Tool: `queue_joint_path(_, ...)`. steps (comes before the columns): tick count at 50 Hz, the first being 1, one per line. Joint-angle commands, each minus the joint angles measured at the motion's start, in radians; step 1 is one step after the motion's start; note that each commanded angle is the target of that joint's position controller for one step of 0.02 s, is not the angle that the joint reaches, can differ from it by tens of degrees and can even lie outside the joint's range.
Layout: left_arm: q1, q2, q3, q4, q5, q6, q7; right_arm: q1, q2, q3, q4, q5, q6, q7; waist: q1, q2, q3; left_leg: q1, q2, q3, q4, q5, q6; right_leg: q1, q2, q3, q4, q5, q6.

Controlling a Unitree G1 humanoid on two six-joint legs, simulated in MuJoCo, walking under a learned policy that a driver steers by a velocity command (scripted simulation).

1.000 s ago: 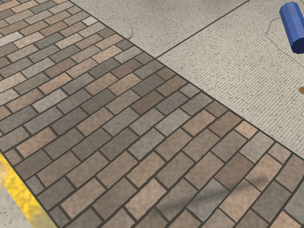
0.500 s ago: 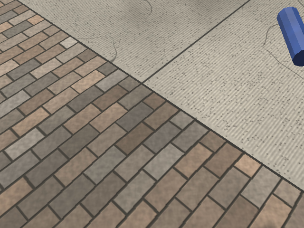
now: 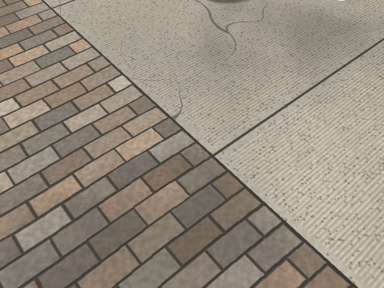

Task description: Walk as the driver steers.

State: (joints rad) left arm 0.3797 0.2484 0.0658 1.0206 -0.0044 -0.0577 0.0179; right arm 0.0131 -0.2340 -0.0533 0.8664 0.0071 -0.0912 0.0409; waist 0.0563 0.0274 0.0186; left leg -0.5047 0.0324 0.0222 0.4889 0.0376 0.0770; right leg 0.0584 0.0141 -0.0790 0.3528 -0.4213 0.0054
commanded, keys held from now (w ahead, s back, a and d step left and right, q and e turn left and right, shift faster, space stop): q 1.00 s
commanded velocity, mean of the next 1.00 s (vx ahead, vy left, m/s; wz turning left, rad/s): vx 0.07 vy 0.00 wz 0.51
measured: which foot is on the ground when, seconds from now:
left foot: down 0.00-0.50, up 0.52-0.92, down 0.94-1.00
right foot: down 0.00-0.02, up 0.04-0.48, down 0.50-0.94, up 0.96-1.00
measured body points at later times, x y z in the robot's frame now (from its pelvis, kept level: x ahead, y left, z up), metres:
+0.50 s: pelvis +0.12 +0.00 +0.01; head +0.15 +0.00 +0.46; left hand +0.20 +0.31 -0.09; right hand +0.30 -0.25 -0.11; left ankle +0.14 +0.10 -0.72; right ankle +0.19 -0.12 -0.73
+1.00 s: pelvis +0.11 +0.03 +0.01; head +0.13 +0.07 +0.45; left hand +0.06 +0.35 -0.11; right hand +0.40 -0.12 -0.08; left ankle +0.06 +0.12 -0.73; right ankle +0.17 -0.12 -0.68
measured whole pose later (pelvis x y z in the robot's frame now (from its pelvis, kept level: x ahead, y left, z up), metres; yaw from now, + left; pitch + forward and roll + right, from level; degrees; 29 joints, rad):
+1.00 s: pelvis +0.11 +0.03 +0.01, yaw +34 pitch +2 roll +0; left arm 0.14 0.32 0.09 0.80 0.01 0.01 0.02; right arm 0.16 -0.30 -0.09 0.66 0.00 0.05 0.01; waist 0.02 -0.04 0.05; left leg -0.33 -0.02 0.01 0.58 -0.29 0.05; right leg -0.41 -0.11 -0.05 0.91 -0.53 0.07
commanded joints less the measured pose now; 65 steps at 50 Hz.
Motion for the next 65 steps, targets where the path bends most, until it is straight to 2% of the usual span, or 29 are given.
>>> queue_joint_path(1, 0.033, 0.079, 0.000, -0.095, 0.042, -0.016, 0.010, 0.313, -0.291, -0.080, 0.019, -0.028, 0.001, -0.014, -0.117, 0.156, -0.311, 0.738, 0.231, -0.340, 0.079, 0.621, 0.192, -0.443, -0.026, -0.031, 0.722, 0.328, 0.016)
queue_joint_path(2, 0.104, 0.033, -0.022, -0.082, 0.026, -0.036, -0.003, 0.317, -0.269, -0.065, 0.015, -0.014, 0.008, -0.009, -0.099, 0.251, -0.469, 0.890, 0.387, -0.642, -0.026, 0.679, 0.347, -0.628, 0.074, 0.093, 0.977, -0.253, 0.045)
queue_joint_path(3, 0.048, 0.111, -0.001, -0.087, 0.001, -0.045, -0.010, 0.280, -0.226, -0.055, -0.006, -0.004, 0.016, -0.007, -0.114, 0.129, -0.431, 0.791, 0.325, -0.559, -0.051, 0.533, 0.300, -0.664, 0.007, 0.181, 1.044, -0.220, 0.032)
queue_joint_path(4, -0.053, 0.126, 0.003, -0.119, -0.018, -0.042, -0.005, 0.192, -0.194, -0.048, -0.033, 0.001, 0.021, -0.012, -0.106, 0.070, -0.292, 0.649, 0.273, -0.438, -0.072, 0.434, 0.253, -0.717, -0.030, 0.154, 1.018, -0.152, 0.024)
queue_joint_path(5, -0.103, 0.133, 0.010, -0.125, -0.011, -0.029, 0.009, 0.132, -0.172, -0.040, -0.049, 0.000, 0.026, -0.015, -0.085, -0.013, -0.186, 0.486, 0.228, -0.355, -0.110, 0.383, 0.221, -0.712, -0.063, 0.139, 0.957, -0.091, 0.028)
queue_joint_path(6, -0.112, 0.146, 0.021, -0.136, 0.002, -0.012, 0.024, 0.104, -0.157, -0.037, -0.057, -0.004, 0.030, -0.019, -0.059, -0.017, -0.150, 0.364, 0.202, -0.324, -0.142, 0.334, 0.204, -0.656, -0.086, 0.144, 0.889, -0.048, 0.028)
queue_joint_path(9, -0.087, 0.108, 0.025, -0.156, 0.011, 0.023, 0.044, 0.103, -0.184, -0.047, -0.067, -0.024, 0.038, -0.026, -0.020, 0.056, -0.141, 0.211, 0.160, -0.295, -0.192, 0.261, 0.206, -0.554, -0.069, 0.140, 0.768, 0.011, 0.033)
queue_joint_path(15, -0.211, 0.111, 0.030, -0.209, 0.012, 0.045, 0.051, 0.123, -0.206, -0.058, -0.096, 0.001, 0.070, -0.065, -0.052, 0.082, -0.146, 0.212, 0.121, -0.356, -0.212, -0.126, 0.157, -0.590, -0.037, 0.171, 0.529, 0.159, 0.058)
queue_joint_path(21, -0.283, 0.117, 0.025, -0.247, 0.000, 0.022, 0.035, 0.144, -0.212, -0.065, -0.115, 0.001, 0.098, -0.081, -0.076, 0.120, -0.110, 0.242, 0.103, -0.463, -0.177, -0.207, 0.140, -0.514, 0.011, 0.183, 0.320, 0.120, 0.064)
queue_joint_path(24, -0.193, 0.129, 0.030, -0.227, -0.007, 0.002, 0.017, 0.111, -0.200, -0.060, -0.145, 0.013, 0.114, -0.085, -0.013, 0.120, -0.123, 0.249, 0.062, -0.487, -0.091, -0.064, 0.096, -0.342, 0.013, 0.159, 0.058, 0.232, 0.036)
queue_joint_path(25, -0.159, 0.171, 0.042, -0.220, 0.003, 0.000, 0.016, 0.129, -0.168, -0.049, -0.155, 0.015, 0.119, -0.089, -0.012, 0.077, -0.145, 0.182, 0.017, -0.449, -0.015, -0.137, 0.048, -0.217, -0.079, 0.202, -0.006, 0.316, 0.006)
queue_joint_path(26, -0.174, 0.236, 0.052, -0.235, 0.022, 0.010, 0.024, 0.195, -0.098, -0.034, -0.155, 0.008, 0.122, -0.087, -0.068, -0.156, -0.173, 0.049, -0.107, -0.284, 0.225, -0.461, -0.013, -0.099, -0.312, 0.391, -0.017, 0.514, -0.080)
queue_joint_path(27, -0.194, 0.258, 0.057, -0.245, 0.061, 0.019, 0.018, 0.188, -0.155, -0.053, -0.192, 0.012, 0.109, -0.083, -0.077, -0.353, -0.135, -0.133, -0.192, -0.176, 0.403, -0.689, -0.059, -0.130, -0.435, 0.597, -0.043, 0.693, -0.241)
queue_joint_path(28, -0.240, 0.204, 0.045, -0.274, 0.055, 0.018, 0.019, 0.208, -0.239, -0.077, -0.167, 0.001, 0.103, -0.078, -0.083, -0.244, -0.133, -0.141, -0.124, -0.197, 0.576, -0.643, -0.086, -0.139, -0.433, 0.537, -0.027, 0.728, -0.263)
queue_joint_path(30, -0.295, 0.148, 0.031, -0.297, 0.026, 0.021, 0.022, 0.234, -0.227, -0.087, -0.131, 0.008, 0.126, -0.082, -0.096, -0.141, -0.113, -0.147, -0.101, -0.165, 0.686, -0.530, -0.126, -0.149, -0.313, 0.346, 0.009, 0.669, -0.183)
queue_joint_path(31, -0.300, 0.143, 0.028, -0.296, 0.014, 0.025, 0.024, 0.231, -0.206, -0.082, -0.135, 0.006, 0.138, -0.081, -0.088, -0.144, -0.092, -0.163, -0.092, -0.155, 0.734, -0.489, -0.145, -0.159, -0.299, 0.307, 0.008, 0.663, -0.180)
queue_joint_path(33, -0.284, 0.147, 0.025, -0.291, 0.018, 0.036, 0.030, 0.197, -0.164, -0.070, -0.164, 0.018, 0.146, -0.073, -0.072, -0.173, -0.066, -0.154, -0.079, -0.101, 0.707, -0.433, -0.166, -0.184, -0.260, 0.220, -0.018, 0.632, -0.188)
queue_joint_path(37, -0.228, 0.186, 0.039, -0.280, 0.020, 0.052, 0.043, 0.111, -0.133, -0.051, -0.230, 0.017, 0.142, -0.060, -0.020, -0.204, -0.086, -0.122, -0.023, -0.055, 0.504, -0.406, -0.184, -0.101, -0.296, 0.176, -0.028, 0.617, -0.217)
queue_joint_path(43, -0.247, 0.239, 0.060, -0.283, -0.004, 0.052, 0.019, 0.115, -0.153, -0.055, -0.268, 0.014, 0.153, -0.029, -0.022, -0.227, -0.085, 0.094, -0.014, 0.034, 0.226, -0.387, -0.120, -0.160, -0.337, 0.109, -0.001, 0.565, -0.198)
queue_joint_path(45, -0.267, 0.240, 0.062, -0.278, -0.024, 0.052, 0.015, 0.168, -0.150, -0.063, -0.255, 0.014, 0.157, -0.019, -0.063, -0.212, -0.085, 0.206, -0.035, 0.062, 0.038, -0.268, -0.070, -0.192, -0.330, 0.075, 0.073, 0.518, -0.147)
queue_joint_path(46, -0.229, 0.211, 0.056, -0.260, -0.025, 0.051, 0.012, 0.216, -0.167, -0.074, -0.237, 0.012, 0.156, -0.024, -0.075, -0.167, -0.098, 0.322, -0.055, 0.049, -0.058, -0.172, -0.037, -0.252, -0.300, 0.032, 0.156, 0.447, -0.092)
queue_joint_path(47, -0.184, 0.161, 0.043, -0.252, 0.002, 0.050, 0.004, 0.264, -0.246, -0.099, -0.232, 0.014, 0.153, -0.038, -0.071, 0.024, -0.123, 0.508, 0.063, -0.138, -0.108, 0.108, 0.019, -0.431, -0.220, -0.060, 0.371, 0.229, -0.002)
queue_joint_path(48, -0.209, 0.099, 0.018, -0.309, 0.053, 0.049, -0.003, 0.265, -0.353, -0.112, -0.263, 0.003, 0.147, -0.052, -0.045, 0.320, -0.126, 0.607, 0.320, -0.483, -0.067, 0.496, 0.188, -0.725, -0.080, -0.070, 0.670, -0.282, 0.083)
queue_joint_path(49, -0.307, 0.151, 0.033, -0.338, 0.029, 0.042, 0.006, 0.294, -0.317, -0.102, -0.270, -0.033, 0.120, -0.037, -0.137, 0.214, -0.208, 0.529, 0.363, -0.540, -0.121, 0.363, 0.303, -0.754, -0.050, 0.097, 0.825, -0.286, 0.076)
queue_joint_path(50, -0.335, 0.181, 0.043, -0.342, 0.002, 0.045, 0.012, 0.249, -0.294, -0.092, -0.267, -0.034, 0.100, -0.033, -0.113, 0.142, -0.148, 0.484, 0.300, -0.456, -0.144, 0.234, 0.259, -0.766, -0.066, 0.126, 0.867, -0.201, 0.057)
queue_joint_path(52, -0.302, 0.191, 0.053, -0.312, 0.009, 0.057, 0.031, 0.143, -0.232, -0.072, -0.276, 0.001, 0.093, -0.046, -0.064, 0.086, -0.091, 0.408, 0.210, -0.359, -0.150, 0.083, 0.159, -0.757, -0.087, 0.146, 0.816, -0.047, 0.048)
queue_joint_path(55, -0.251, 0.177, 0.055, -0.313, 0.014, 0.055, 0.029, 0.126, -0.219, -0.061, -0.288, -0.005, 0.098, -0.062, -0.036, 0.102, -0.114, 0.350, 0.161, -0.329, -0.160, 0.081, 0.155, -0.674, -0.049, 0.141, 0.799, 0.067, 0.059)
queue_joint_path(59, -0.283, 0.148, 0.043, -0.337, 0.011, 0.050, 0.025, 0.156, -0.234, -0.065, -0.287, 0.001, 0.101, -0.074, -0.057, 0.101, -0.106, 0.382, 0.148, -0.372, -0.152, 0.003, 0.156, -0.672, -0.029, 0.158, 0.607, 0.097, 0.076)
queue_joint_path(65, -0.282, 0.148, 0.038, -0.351, 0.002, 0.038, 0.005, 0.145, -0.240, -0.064, -0.299, -0.005, 0.114, -0.066, -0.077, 0.122, -0.103, 0.317, 0.141, -0.442, -0.121, -0.055, 0.160, -0.527, -0.010, 0.155, 0.413, 0.067, 0.072)
Velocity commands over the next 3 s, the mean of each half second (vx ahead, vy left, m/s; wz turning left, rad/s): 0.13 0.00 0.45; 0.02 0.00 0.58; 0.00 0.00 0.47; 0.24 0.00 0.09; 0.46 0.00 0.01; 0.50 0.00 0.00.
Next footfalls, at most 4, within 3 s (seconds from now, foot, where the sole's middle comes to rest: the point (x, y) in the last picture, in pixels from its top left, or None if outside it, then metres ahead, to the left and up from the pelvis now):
0.50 right None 0.22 -0.10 -0.76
0.94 left None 0.10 0.14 -0.76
1.42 right None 0.25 -0.02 -0.76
1.74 left None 0.04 0.13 -0.76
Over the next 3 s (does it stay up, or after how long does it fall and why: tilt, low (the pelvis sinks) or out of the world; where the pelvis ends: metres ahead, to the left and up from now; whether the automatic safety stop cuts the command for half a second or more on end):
stays up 0.55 0.49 0.02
